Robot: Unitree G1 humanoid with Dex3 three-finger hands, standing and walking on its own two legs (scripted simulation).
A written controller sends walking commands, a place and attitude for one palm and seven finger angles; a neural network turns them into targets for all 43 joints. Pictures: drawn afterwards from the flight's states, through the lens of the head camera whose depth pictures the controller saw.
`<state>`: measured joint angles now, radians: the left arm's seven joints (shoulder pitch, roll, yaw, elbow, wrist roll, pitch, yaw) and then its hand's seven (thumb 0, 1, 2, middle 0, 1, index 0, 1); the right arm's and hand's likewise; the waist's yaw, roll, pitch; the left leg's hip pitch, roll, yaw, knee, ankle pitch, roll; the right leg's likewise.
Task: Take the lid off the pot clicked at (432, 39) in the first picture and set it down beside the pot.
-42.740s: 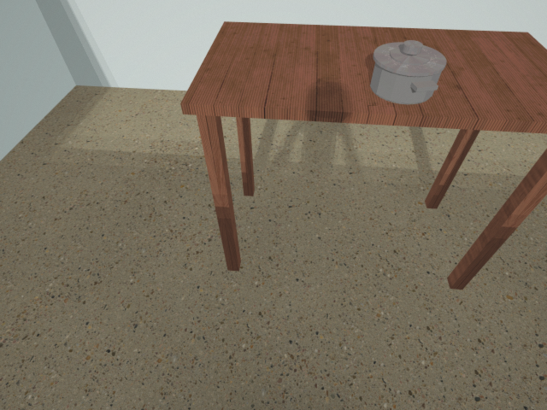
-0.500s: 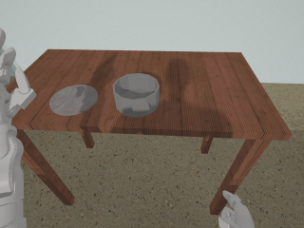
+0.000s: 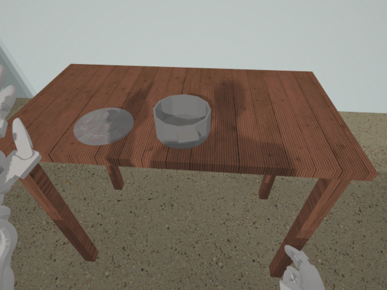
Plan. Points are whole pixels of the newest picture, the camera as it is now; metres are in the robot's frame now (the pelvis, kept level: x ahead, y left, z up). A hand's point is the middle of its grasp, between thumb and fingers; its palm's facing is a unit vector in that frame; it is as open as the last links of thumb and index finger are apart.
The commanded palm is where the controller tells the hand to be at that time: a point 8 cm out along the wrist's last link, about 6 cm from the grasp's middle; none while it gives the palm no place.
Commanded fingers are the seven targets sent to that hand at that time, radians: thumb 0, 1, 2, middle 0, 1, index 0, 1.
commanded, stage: draw the hand back to the body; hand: left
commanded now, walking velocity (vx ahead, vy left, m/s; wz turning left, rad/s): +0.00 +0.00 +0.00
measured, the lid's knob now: (102, 117) +0.52 +0.34 +0.08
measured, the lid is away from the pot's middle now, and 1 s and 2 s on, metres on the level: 0.23 0.23 0.23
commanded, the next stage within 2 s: step back with the hand held close in 0.22 s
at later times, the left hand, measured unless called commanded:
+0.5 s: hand (23, 155) +0.19 +0.25 +0.27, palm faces +0.50 -0.77 -0.38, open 7.4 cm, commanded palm +0.13 +0.30 +0.26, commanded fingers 0.00 0.90 0.90 -0.20 -0.30 -0.20 -0.30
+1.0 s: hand out of the picture +0.13 +0.26 +0.25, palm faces +0.47 -0.79 -0.39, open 7.4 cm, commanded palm +0.06 +0.32 +0.26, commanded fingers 0.00 0.90 0.90 -0.20 -0.30 -0.20 -0.30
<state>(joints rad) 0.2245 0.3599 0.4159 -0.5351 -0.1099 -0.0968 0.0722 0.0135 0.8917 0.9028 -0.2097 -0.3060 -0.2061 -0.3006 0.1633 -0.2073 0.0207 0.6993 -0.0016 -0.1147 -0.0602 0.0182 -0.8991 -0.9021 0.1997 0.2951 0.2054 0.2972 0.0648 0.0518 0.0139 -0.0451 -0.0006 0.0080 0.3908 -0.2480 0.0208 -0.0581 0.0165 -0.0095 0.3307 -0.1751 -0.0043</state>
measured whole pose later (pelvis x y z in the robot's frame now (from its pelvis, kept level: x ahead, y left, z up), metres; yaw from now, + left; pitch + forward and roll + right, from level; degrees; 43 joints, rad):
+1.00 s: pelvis -0.07 +0.04 -0.02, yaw +0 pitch +1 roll -3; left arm 0.40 0.45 0.54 -0.76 -0.05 -0.24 0.14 0.01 0.89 0.90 -0.21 -0.31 -0.21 -0.30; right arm 0.24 -0.19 -0.01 0.59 0.02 -0.06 -0.05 0.02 -0.90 -0.90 0.20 0.30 0.21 0.30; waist -0.04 0.02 -0.02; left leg -0.42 -0.01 0.02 0.67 -0.26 0.06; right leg -0.36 0.01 -0.02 0.55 -0.20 0.03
